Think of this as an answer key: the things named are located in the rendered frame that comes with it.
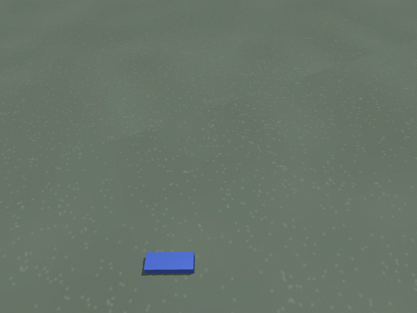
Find carton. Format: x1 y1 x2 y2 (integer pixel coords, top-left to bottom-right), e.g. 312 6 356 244
144 252 195 274

